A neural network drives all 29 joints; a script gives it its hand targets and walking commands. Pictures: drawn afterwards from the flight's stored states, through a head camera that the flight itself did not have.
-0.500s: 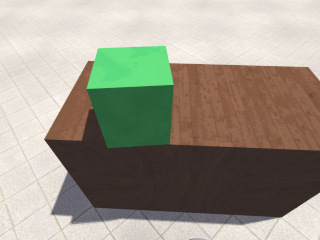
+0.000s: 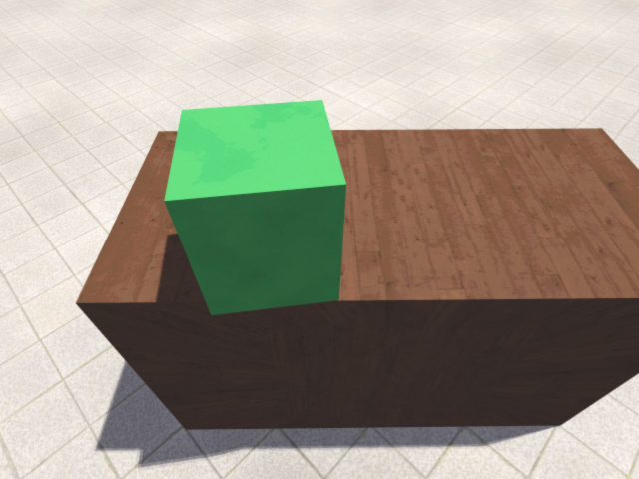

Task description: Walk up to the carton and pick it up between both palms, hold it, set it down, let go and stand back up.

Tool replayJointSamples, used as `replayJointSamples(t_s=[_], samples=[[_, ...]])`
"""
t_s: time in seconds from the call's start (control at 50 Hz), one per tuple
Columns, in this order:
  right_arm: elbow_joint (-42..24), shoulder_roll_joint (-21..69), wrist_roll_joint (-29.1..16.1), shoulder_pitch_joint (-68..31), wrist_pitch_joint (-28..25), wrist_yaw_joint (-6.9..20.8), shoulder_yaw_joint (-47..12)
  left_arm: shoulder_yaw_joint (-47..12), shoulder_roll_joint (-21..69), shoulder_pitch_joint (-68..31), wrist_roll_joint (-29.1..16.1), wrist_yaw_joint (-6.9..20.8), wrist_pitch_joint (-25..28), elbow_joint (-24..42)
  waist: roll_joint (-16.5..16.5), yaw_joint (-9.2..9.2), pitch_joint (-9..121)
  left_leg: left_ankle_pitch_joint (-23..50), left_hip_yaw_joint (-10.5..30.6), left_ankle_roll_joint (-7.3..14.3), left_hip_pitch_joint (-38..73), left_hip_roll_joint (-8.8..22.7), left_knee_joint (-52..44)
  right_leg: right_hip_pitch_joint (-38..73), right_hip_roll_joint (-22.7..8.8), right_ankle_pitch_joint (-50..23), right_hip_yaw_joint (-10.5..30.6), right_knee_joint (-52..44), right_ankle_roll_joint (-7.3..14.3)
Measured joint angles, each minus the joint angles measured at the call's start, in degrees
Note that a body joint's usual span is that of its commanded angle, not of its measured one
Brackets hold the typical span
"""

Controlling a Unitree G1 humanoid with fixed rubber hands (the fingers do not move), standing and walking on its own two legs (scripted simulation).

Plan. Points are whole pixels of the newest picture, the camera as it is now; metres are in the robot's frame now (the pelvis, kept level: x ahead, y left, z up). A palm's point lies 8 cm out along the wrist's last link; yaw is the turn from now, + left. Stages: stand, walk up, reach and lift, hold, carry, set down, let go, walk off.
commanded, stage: walk up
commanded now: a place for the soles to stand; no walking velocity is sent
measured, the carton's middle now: (265, 210) +0.49 +0.09 +0.05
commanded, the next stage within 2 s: none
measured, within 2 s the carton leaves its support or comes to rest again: neither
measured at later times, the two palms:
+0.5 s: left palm out of the picture +0.02 +0.21 -0.13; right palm out of the picture +0.01 -0.28 -0.14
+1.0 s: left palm out of the picture +0.05 +0.21 -0.13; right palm out of the picture +0.02 -0.28 -0.15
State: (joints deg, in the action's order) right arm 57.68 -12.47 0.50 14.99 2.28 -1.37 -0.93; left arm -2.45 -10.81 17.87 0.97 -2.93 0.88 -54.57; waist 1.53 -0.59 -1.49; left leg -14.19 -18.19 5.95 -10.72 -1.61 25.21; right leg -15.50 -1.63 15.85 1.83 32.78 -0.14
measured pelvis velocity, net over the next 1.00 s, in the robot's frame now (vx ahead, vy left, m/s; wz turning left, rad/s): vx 0.01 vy -0.03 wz -0.07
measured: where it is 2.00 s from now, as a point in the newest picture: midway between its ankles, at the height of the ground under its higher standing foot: outside the picture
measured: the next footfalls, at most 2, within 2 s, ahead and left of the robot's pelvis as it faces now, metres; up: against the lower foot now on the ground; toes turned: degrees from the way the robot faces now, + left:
left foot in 1.42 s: +0.18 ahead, +0.23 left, +0.00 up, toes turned -3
right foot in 1.84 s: +0.09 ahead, -0.06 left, +0.00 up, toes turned +7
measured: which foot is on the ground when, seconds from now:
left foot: down 0.00-1.00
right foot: down 0.00-1.00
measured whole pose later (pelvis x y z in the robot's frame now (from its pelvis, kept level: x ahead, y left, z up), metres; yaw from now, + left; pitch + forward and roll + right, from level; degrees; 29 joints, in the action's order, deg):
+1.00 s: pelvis +0.01 -0.03 -0.01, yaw -4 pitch -1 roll +2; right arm 58.4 -14.5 0.8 13.9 3.1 -0.8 -1.6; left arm -2.5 -12.2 18.0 0.4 -2.9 0.9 -53.1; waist 0.4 0.1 -2.4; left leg -18.5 -20.9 4.0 -13.0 3.0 32.1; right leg -18.2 2.4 18.1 4.3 37.1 2.1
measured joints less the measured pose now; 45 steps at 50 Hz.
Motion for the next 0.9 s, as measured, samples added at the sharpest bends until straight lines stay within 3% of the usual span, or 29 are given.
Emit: replayJointSamples(t_s=[0.36, 0.72, 0.9], samples=[[1.95, -2.35, 0.64, 0.82, 1.03, 0.64, 0.32, -0.17, -0.48, 3.59, -0.50, -0.01, 0.15, -1.90, -2.36, 0.61, -0.57, -1.47, -0.78, -1.53, -1.73, 2.87, 3.27, -1.41, 2.48, 0.47, 0.56, 1.22, 1.70], [1.62, -1.31, 0.63, 0.02, -0.02, 0.54, -0.91, -0.25, -0.74, 0.25, -0.54, 0.12, 0.75, 0.54, -0.82, 0.27, 0.03, -3.71, -0.95, -2.58, -2.05, 4.57, 5.51, -1.30, 3.96, 1.75, 0.78, 1.75, 2.63], [1.09, -1.42, 0.38, -0.56, 0.43, 0.48, -0.89, -0.18, -1.45, 0.00, -0.71, -0.02, 0.02, 1.08, -0.65, 0.45, 0.11, -4.14, -2.03, -2.06, -1.80, 4.28, 6.07, -2.05, 3.75, 2.40, 1.88, 3.65, 2.26]])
